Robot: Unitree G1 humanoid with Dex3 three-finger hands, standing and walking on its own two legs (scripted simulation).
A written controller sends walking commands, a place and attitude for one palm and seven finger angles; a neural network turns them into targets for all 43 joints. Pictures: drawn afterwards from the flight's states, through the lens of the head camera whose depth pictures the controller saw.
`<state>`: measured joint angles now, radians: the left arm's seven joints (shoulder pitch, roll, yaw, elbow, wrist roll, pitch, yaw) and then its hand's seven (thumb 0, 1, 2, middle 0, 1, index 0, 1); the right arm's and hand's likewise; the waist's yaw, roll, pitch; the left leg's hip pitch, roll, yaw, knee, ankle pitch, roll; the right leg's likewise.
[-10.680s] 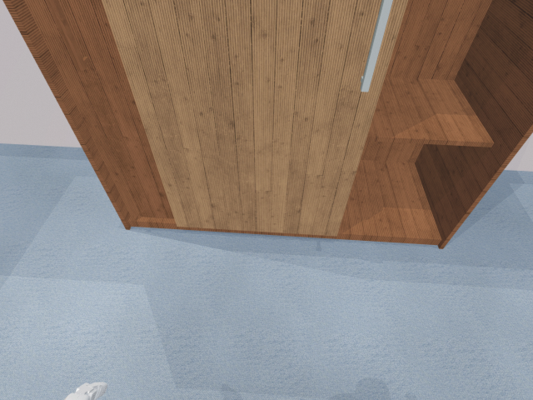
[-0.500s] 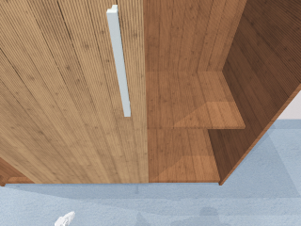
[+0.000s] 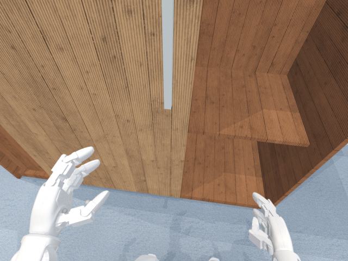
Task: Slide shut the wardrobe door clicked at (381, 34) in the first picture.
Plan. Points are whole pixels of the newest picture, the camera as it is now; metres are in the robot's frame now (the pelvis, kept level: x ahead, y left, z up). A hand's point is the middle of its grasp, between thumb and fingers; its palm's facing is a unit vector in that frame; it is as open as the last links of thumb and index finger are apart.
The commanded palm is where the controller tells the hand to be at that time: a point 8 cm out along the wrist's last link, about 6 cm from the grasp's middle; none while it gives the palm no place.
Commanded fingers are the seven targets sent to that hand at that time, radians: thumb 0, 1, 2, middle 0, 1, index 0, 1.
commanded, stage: raise the hand with hooked fingers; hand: left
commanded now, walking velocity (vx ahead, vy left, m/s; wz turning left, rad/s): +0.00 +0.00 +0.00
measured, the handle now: (169, 48) +0.50 +0.08 +0.23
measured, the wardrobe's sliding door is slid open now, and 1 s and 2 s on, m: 0.47 0.47 0.47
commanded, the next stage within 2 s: move the hooked fingers beside the handle in 1.48 s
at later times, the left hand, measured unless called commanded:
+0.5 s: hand (60, 151) +0.26 +0.24 +0.15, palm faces +0.04 -1.00 -0.08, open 12.7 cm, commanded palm +0.23 +0.29 +0.17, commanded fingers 0.00 -0.43 0.33 -0.29 -1.15 -0.29 -1.15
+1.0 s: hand (20, 96) +0.30 +0.29 +0.24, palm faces +0.08 -0.99 -0.10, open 14.0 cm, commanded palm +0.27 +0.33 +0.24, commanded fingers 0.00 -0.50 0.30 -0.30 -1.20 -0.30 -1.20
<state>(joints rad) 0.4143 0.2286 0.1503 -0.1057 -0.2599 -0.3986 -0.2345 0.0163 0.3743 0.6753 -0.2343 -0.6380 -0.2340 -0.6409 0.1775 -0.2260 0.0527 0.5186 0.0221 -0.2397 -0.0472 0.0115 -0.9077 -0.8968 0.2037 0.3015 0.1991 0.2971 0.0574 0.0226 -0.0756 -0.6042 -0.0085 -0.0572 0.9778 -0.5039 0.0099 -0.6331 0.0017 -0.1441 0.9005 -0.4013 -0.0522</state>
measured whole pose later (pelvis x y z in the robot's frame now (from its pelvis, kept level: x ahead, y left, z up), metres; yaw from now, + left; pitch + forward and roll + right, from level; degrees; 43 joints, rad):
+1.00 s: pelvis +0.02 +0.01 +0.05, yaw -1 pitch -2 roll -1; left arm -0.12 0.47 0.48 0.09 -0.34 0.13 -0.42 -0.01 -0.50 0.30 -0.30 -1.20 -0.30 -1.20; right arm 0.21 -0.26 0.10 0.66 0.07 -0.26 -0.10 0.02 -0.90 -0.90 0.21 0.30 0.20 0.30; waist 0.06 0.06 -0.02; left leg -0.16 -0.03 -0.02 0.50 -0.31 0.03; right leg -0.21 0.00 -0.09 0.46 -0.22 -0.02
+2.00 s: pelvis +0.02 +0.00 +0.05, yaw -2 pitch +0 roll +0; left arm -0.24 0.41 0.41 0.19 -0.30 0.14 -0.35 -0.01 -0.50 0.30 -0.30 -1.20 -0.30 -1.20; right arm 0.19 -0.27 0.07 0.66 0.07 -0.24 -0.10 0.02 -0.91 -0.90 0.20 0.30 0.20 0.30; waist 0.03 0.07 -0.02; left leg -0.17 -0.01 0.00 0.49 -0.31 0.02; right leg -0.24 0.02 -0.08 0.47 -0.22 -0.04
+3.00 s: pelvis +0.02 +0.00 +0.06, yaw -3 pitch +1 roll +0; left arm -0.53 0.26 0.22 0.45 -0.20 0.10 -0.11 -0.01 -0.50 0.30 -0.30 -1.20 -0.30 -1.20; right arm 0.23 -0.26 0.06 0.69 0.06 -0.15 -0.08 0.01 -0.91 -0.90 0.20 0.30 0.20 0.30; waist 0.00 0.05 -0.02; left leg -0.17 -0.01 0.02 0.44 -0.29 0.02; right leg -0.25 0.02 -0.06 0.44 -0.20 -0.04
